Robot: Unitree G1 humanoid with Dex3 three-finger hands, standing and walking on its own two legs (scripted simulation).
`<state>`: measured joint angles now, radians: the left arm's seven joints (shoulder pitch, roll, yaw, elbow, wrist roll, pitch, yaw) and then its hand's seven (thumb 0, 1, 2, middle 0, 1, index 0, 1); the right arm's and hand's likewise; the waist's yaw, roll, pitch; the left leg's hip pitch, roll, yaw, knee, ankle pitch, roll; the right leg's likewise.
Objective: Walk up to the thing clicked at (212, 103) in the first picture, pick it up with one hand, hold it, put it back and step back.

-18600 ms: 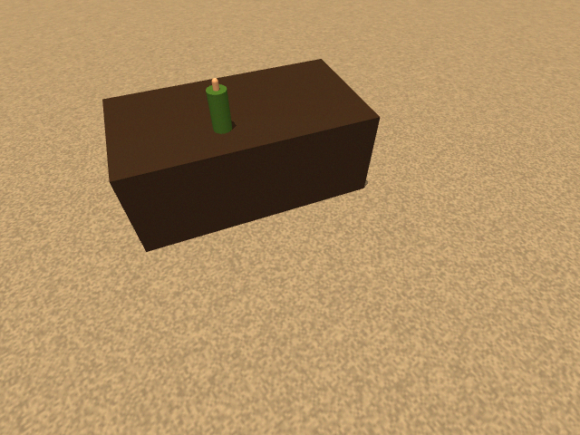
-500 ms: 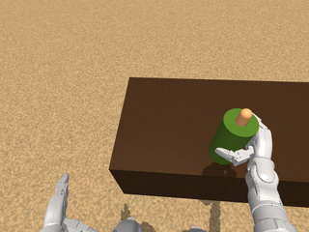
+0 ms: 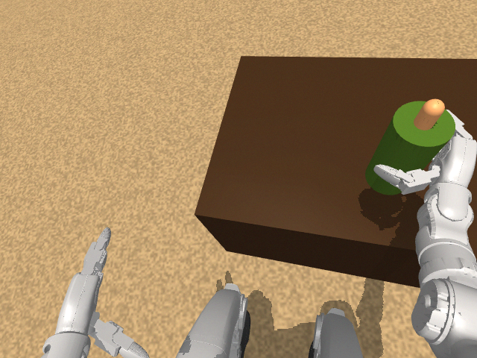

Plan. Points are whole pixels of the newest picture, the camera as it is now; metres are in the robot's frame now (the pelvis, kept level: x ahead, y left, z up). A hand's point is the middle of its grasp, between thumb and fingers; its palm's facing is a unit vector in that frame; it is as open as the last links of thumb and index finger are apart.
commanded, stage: crouch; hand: right
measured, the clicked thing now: (406, 147) +0.47 -0.18 +0.01
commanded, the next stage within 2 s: lower in 0.56 s
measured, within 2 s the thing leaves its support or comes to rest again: rests again in 1.52 s
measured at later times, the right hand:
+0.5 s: hand (404, 152) +0.51 -0.20 -0.05, palm faces +0.23 +0.97 +0.00, open 11.1 cm
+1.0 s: hand (396, 159) +0.52 -0.20 -0.11, palm faces +0.21 +0.98 +0.00, open 11.1 cm
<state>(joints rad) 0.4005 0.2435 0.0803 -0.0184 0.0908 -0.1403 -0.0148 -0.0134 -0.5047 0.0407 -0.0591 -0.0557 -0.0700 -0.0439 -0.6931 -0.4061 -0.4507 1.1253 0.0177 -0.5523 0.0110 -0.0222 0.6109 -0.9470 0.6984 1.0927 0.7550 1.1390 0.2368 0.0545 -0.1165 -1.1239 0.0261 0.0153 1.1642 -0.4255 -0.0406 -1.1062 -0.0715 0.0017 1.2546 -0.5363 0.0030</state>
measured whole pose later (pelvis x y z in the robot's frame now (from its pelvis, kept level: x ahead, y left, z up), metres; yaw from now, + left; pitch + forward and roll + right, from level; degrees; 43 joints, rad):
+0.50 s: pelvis +0.00 +0.01 -0.03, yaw +1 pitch +27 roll +5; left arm 0.40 0.27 0.07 -0.15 0.11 -0.07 -0.04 -0.01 -0.50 0.04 -0.06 -0.05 -0.07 -0.04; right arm -0.75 -0.52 -0.54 1.20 -0.03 -0.56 0.01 -0.02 0.61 -0.95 0.69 1.10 0.75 1.15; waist 0.31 0.03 -0.15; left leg -1.29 0.01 0.05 1.29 -0.47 -0.03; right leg -1.29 -0.09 0.05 1.41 -0.59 0.02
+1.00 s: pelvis -0.01 +0.01 -0.06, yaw +1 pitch +31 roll +5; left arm 0.42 0.31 0.07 -0.31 0.11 -0.08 -0.05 -0.01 -0.52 0.05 -0.06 -0.04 -0.06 -0.04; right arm -0.79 -0.63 -0.61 1.24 -0.05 -0.59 0.06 -0.02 0.61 -0.96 0.69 1.11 0.74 1.16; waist 0.38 0.04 -0.13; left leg -1.44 0.00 0.07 1.40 -0.50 -0.02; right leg -1.44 -0.09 0.07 1.52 -0.62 0.03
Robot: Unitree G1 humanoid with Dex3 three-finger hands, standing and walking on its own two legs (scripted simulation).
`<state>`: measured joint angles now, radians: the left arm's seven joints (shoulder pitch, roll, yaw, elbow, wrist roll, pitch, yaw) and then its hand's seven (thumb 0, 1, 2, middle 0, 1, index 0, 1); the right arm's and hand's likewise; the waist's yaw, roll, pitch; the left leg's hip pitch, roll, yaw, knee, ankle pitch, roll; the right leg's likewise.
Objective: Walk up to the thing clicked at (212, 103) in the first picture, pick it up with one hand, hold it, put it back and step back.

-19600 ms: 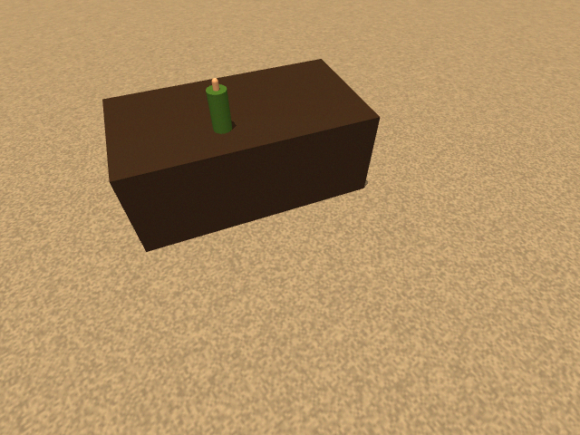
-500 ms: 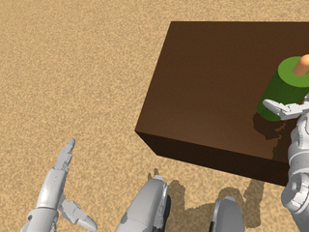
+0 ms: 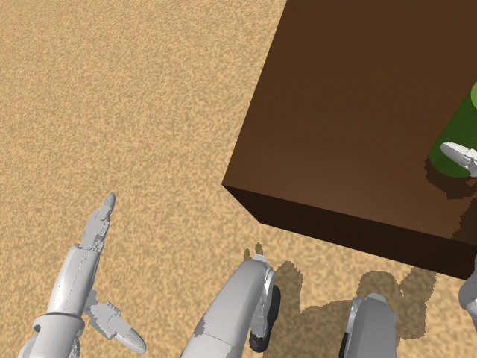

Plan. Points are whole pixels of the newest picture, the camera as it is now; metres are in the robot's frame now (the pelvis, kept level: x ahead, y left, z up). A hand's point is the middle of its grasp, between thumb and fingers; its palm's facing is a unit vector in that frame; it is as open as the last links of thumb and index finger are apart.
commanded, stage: lower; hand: right
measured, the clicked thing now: out of the picture +0.52 -0.21 -0.03
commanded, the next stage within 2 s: loosen in 0.60 s
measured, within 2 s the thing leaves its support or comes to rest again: rests again in 0.52 s
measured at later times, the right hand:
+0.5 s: hand out of the picture +0.53 -0.23 -0.09, palm faces +0.23 +0.97 +0.00, open 11.1 cm
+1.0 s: hand out of the picture +0.53 -0.23 -0.09, palm faces +0.23 +0.97 +0.00, open 11.1 cm
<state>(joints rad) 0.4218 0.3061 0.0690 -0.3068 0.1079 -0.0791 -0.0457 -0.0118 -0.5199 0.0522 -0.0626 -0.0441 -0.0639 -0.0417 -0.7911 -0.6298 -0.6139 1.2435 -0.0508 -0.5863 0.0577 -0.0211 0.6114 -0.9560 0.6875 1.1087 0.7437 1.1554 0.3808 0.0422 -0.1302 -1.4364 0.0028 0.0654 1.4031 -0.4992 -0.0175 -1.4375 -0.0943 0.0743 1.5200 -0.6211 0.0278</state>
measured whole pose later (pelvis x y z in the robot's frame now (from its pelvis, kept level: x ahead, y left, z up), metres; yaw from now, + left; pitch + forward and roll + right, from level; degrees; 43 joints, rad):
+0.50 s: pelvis -0.01 +0.00 -0.03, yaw +1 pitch +32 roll +6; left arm 0.43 0.34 0.11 -0.39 0.10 -0.08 -0.06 -0.01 -0.54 0.06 -0.06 -0.04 -0.06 -0.04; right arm -0.81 -0.69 -0.63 1.24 -0.07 -0.58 0.05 -0.02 0.61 -0.96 0.68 1.12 0.74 1.16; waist 0.43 0.06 -0.13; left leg -1.55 0.00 0.07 1.50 -0.51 -0.02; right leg -1.56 -0.10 0.09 1.63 -0.64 0.02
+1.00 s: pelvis -0.02 +0.00 -0.04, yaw +1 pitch +33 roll +7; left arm 0.46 0.36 0.15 -0.46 0.09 -0.10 -0.07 -0.01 -0.52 0.05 -0.07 -0.05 -0.07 -0.04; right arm -0.84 -0.73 -0.64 1.21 -0.07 -0.55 0.07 -0.01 0.55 -0.68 0.83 0.86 0.87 0.88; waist 0.44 0.06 -0.13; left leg -1.61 0.00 0.07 1.55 -0.51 -0.02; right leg -1.62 -0.09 0.10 1.69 -0.65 0.03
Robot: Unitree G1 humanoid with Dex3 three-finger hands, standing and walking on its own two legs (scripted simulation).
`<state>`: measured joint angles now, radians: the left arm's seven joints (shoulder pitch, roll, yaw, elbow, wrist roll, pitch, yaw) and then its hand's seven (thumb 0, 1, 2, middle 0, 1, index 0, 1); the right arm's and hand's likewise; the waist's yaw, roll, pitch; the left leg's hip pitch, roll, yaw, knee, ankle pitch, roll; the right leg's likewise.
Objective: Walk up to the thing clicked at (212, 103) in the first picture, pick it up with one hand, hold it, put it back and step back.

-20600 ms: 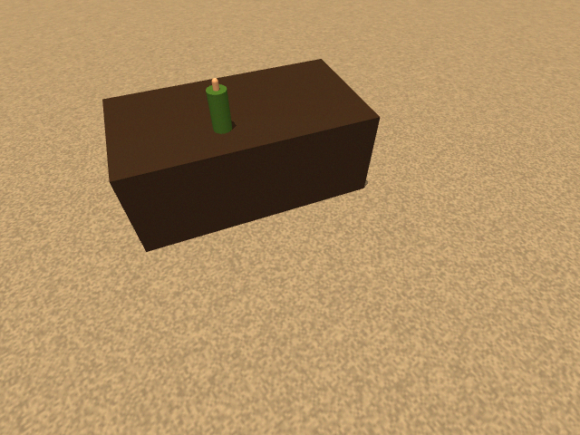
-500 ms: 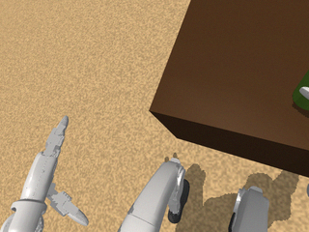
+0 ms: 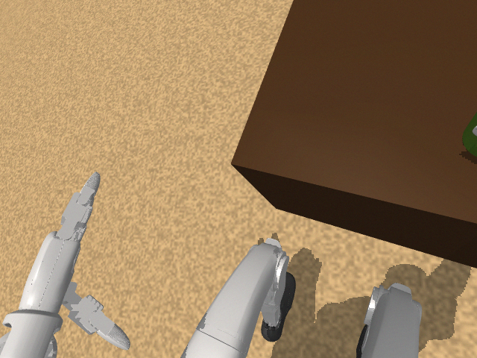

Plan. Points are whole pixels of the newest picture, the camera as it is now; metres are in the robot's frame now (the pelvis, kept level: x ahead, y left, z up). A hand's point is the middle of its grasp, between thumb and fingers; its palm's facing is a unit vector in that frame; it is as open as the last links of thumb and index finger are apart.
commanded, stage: open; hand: right
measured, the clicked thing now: out of the picture +0.54 -0.22 -0.03
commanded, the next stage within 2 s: withdraw in 0.22 s
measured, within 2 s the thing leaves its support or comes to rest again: neither
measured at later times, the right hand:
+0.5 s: hand out of the picture +0.55 -0.25 -0.04, palm faces +0.25 +0.97 +0.00, open 16.6 cm
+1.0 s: hand out of the picture +0.53 -0.33 +0.07, palm faces +0.35 +0.92 -0.20, open 17.1 cm
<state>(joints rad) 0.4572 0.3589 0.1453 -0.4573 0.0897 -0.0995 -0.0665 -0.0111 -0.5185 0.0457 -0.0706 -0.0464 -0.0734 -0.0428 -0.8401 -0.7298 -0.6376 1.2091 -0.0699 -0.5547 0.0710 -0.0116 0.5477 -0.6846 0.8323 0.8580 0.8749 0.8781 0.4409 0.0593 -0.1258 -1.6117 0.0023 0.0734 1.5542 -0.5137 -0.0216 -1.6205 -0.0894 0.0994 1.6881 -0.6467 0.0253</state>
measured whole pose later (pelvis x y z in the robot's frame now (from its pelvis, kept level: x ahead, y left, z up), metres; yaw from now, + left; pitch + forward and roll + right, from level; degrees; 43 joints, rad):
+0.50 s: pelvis -0.01 +0.00 -0.01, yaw +0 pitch +33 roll +6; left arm 0.46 0.37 0.16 -0.44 0.08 -0.10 -0.07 -0.01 -0.54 0.06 -0.07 -0.05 -0.07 -0.05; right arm -0.87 -0.74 -0.64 1.18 -0.08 -0.51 0.08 -0.01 0.55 -0.11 0.24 0.18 0.25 0.19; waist 0.44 0.06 -0.13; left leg -1.64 0.00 0.07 1.58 -0.51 -0.03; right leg -1.65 -0.08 0.10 1.71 -0.64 0.02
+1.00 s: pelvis +0.02 -0.01 +0.08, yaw -1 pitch +27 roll +6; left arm 0.45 0.33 0.06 -0.28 0.03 0.02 -0.04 -0.01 -0.52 0.08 -0.08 -0.05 -0.07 -0.06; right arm -0.91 -0.84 -0.56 1.30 -0.14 -0.17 0.06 -0.01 0.47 -0.06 0.06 0.06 0.07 0.06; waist 0.31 0.02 -0.12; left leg -1.28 0.00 0.06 1.24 -0.43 -0.03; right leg -1.30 -0.09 0.06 1.38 -0.56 0.02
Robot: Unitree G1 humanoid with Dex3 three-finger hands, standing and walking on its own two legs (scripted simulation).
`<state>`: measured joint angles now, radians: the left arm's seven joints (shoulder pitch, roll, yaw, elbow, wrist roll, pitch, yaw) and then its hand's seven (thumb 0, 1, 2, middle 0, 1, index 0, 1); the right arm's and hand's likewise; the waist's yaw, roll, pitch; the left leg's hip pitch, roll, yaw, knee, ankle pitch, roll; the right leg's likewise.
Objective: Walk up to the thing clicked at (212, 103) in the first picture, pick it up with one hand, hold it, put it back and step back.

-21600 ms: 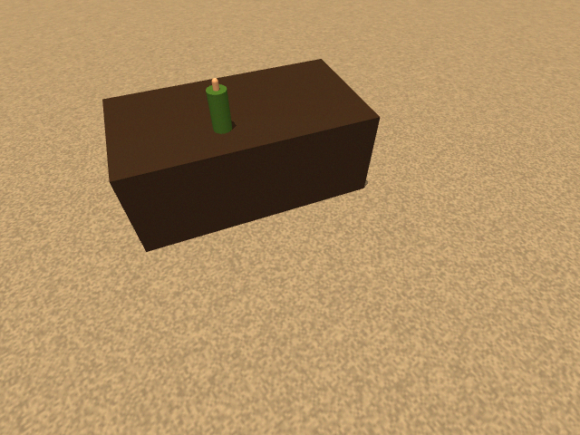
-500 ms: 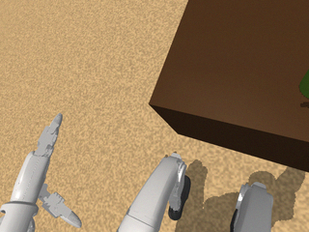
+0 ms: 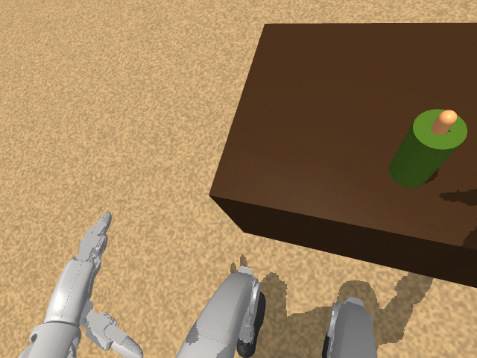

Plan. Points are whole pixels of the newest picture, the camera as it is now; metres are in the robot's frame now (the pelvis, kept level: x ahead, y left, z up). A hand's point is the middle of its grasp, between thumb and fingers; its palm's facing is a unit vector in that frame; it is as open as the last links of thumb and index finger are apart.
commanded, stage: home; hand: right
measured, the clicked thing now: (425, 147) +0.53 -0.21 -0.11
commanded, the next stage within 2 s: none
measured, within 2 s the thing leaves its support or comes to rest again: neither
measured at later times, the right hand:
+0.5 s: hand out of the picture +0.38 -0.29 +0.01, palm faces +0.24 +0.92 -0.29, open 17.2 cm
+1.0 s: hand out of the picture +0.20 -0.19 +0.03, palm faces +0.20 +0.95 -0.24, open 17.4 cm
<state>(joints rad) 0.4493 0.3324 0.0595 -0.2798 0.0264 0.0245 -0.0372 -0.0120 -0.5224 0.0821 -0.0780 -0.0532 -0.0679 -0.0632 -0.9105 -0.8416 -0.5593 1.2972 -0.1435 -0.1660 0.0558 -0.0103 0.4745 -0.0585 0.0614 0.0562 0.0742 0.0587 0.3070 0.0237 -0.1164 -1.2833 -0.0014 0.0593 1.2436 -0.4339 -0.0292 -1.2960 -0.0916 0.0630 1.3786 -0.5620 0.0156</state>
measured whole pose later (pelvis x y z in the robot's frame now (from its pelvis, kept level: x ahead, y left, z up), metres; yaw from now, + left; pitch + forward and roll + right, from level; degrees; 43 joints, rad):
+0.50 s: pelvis +0.04 -0.01 +0.08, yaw -2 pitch +16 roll +3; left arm 0.40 0.25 -0.07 0.06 -0.03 0.12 0.00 0.00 0.73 0.80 -0.19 -0.27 -0.19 -0.27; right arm -0.28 -0.42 -0.26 0.77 -0.01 0.03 -0.05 -0.01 0.49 -0.08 0.06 0.06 0.07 0.06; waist 0.10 0.02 -0.13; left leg -0.79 0.02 0.04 0.91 -0.39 -0.04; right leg -0.79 -0.06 0.02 1.02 -0.50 0.00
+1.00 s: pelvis +0.05 +0.01 +0.09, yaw -4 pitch +7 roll +2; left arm 0.30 0.21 -0.03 0.44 -0.05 0.04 0.13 0.01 0.90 0.90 -0.20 -0.29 -0.20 -0.29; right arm 0.47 -0.19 0.01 0.07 0.04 0.16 -0.13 -0.01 0.54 -0.05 0.06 0.05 0.06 0.06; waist 0.01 -0.02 -0.08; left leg -0.59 0.04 0.05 0.88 -0.41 -0.03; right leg -0.57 -0.05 0.03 0.93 -0.48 0.02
